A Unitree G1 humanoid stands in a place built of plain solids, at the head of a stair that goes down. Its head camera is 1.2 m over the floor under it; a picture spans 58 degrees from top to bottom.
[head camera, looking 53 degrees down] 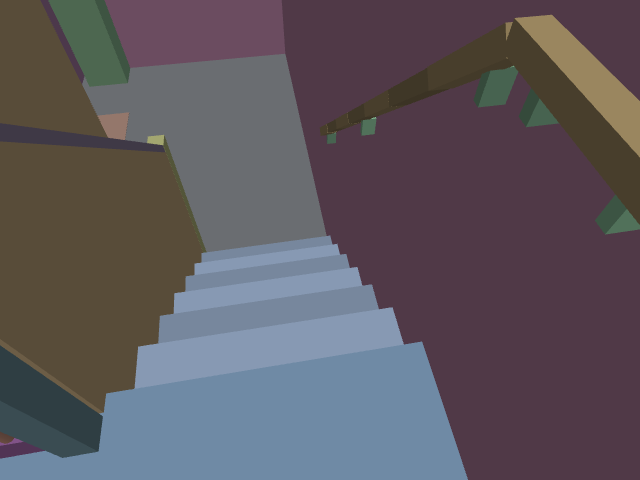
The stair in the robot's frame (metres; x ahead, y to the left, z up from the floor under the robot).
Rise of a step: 0.20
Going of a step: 0.23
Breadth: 0.90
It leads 10 degrees to the left of straight ahead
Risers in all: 7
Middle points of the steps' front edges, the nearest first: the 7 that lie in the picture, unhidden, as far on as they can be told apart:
0.45 0.14 0.00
0.67 0.18 -0.20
0.90 0.22 -0.41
1.12 0.26 -0.61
1.34 0.29 -0.81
1.56 0.33 -1.01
1.79 0.37 -1.22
